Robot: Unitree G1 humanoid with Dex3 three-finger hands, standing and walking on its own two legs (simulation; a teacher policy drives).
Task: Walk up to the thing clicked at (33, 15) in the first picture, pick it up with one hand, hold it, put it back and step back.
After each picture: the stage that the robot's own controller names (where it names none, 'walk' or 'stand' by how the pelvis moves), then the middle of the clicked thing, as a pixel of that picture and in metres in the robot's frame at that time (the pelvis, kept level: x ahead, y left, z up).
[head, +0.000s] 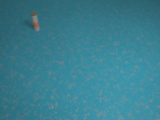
stand; (35, 21) +1.81 +0.61 -0.65
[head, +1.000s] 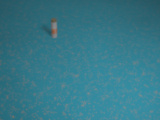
walk; (54, 28) +1.73 +0.29 -0.63
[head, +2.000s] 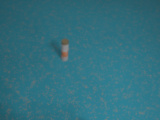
walk; (64, 50) +1.15 +0.13 -0.64
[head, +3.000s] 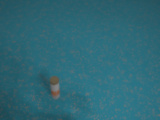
walk; (55, 88) +0.72 +0.18 -0.65
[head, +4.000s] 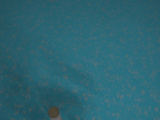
walk; (55, 118) +0.44 +0.18 -0.64
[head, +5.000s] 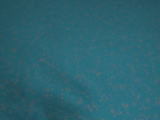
stand; out of the picture +0.38 +0.17 -0.65
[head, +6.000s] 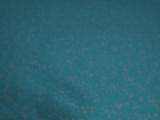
walk; out of the picture +0.36 +0.19 -0.65
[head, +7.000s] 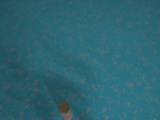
walk; (66, 111) +0.39 +0.14 -0.63
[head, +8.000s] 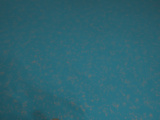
walk; out of the picture +0.43 +0.14 -0.64
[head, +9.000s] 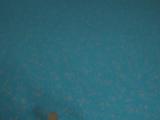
stand; out of the picture +0.48 +0.19 -0.65
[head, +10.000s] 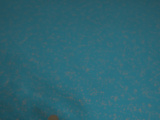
stand; out of the picture +0.43 +0.20 -0.66
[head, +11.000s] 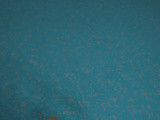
stand; out of the picture +0.43 +0.21 -0.66
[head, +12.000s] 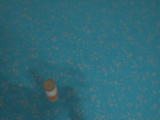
go down; (51, 91) +0.47 +0.17 -0.52
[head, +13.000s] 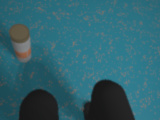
go down; (22, 46) +0.53 +0.19 -0.27
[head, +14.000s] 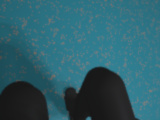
close in; out of the picture +0.53 +0.22 -0.22
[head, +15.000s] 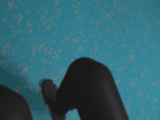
close; out of the picture +0.52 +0.24 -0.19
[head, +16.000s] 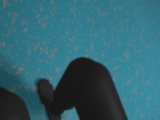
lift; out of the picture +0.51 +0.25 -0.19
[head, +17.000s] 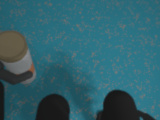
lift; (19, 63) +0.38 +0.20 -0.04
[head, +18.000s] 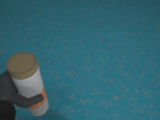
hold; (32, 88) +0.31 +0.17 +0.08
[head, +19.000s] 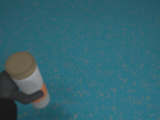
hold; (32, 84) +0.33 +0.17 +0.05
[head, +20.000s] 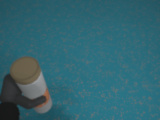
hold; (35, 89) +0.32 +0.16 +0.04
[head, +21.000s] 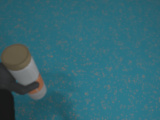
crouch; (28, 76) +0.37 +0.17 -0.01
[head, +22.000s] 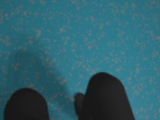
lower; out of the picture +0.53 +0.21 -0.06
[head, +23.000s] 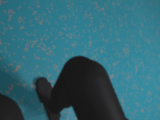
lower; out of the picture +0.51 +0.24 -0.19
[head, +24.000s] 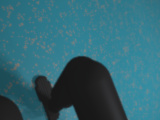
lower; out of the picture +0.51 +0.25 -0.20
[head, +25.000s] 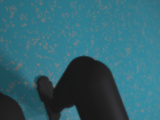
lower; out of the picture +0.51 +0.24 -0.20
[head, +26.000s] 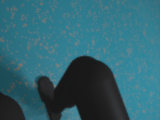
lower; out of the picture +0.51 +0.23 -0.20
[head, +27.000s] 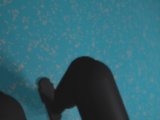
open; out of the picture +0.51 +0.22 -0.20
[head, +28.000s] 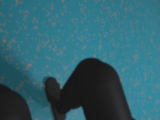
rise; out of the picture +0.50 +0.22 -0.20
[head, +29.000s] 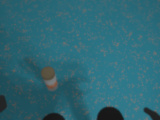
walk; (50, 80) +0.48 +0.15 -0.45
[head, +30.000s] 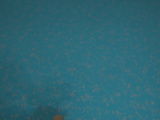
stand; out of the picture +0.43 +0.14 -0.60
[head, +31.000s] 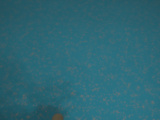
stand; out of the picture +0.43 +0.14 -0.60
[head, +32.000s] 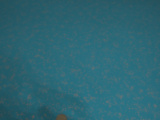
stand; out of the picture +0.44 +0.14 -0.63
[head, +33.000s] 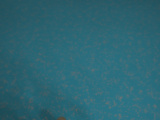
stand; out of the picture +0.43 +0.16 -0.66
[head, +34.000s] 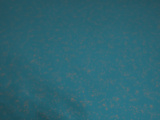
stand; out of the picture +0.40 +0.18 -0.66
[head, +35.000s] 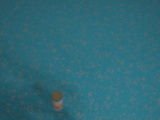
walk; (57, 101) +0.47 +0.12 -0.63
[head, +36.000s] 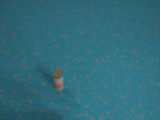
walk; (58, 80) +0.65 +0.15 -0.64
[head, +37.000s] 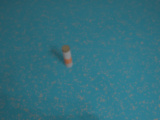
walk; (67, 56) +0.95 +0.21 -0.64
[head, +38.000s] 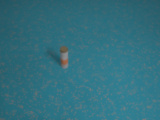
stand; (64, 57) +1.04 +0.14 -0.64
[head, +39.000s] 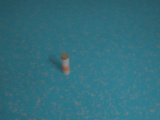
stand; (65, 64) +1.02 +0.16 -0.66
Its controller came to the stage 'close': yes
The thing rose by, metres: 0.69
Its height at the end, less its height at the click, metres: +0.00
